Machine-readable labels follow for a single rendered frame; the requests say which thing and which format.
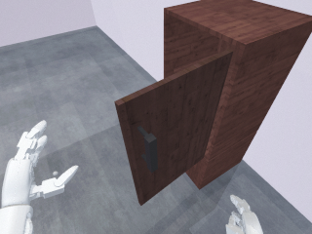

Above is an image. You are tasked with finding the robot left forearm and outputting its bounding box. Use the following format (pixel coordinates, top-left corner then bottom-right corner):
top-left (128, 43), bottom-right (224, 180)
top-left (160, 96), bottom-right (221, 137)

top-left (0, 204), bottom-right (34, 234)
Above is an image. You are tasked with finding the robot left hand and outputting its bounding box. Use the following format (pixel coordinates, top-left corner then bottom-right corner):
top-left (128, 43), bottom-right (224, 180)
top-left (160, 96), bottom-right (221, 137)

top-left (1, 120), bottom-right (79, 208)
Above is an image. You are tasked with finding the robot right hand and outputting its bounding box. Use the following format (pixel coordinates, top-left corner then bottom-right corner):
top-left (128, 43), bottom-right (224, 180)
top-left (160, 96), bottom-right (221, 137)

top-left (225, 194), bottom-right (263, 234)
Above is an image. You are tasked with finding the handle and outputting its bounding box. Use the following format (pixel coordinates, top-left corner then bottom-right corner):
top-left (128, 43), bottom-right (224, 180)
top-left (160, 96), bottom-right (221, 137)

top-left (137, 126), bottom-right (158, 173)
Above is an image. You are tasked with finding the cupboard door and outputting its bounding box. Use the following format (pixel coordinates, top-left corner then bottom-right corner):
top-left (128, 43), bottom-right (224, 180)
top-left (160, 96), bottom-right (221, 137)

top-left (114, 49), bottom-right (234, 206)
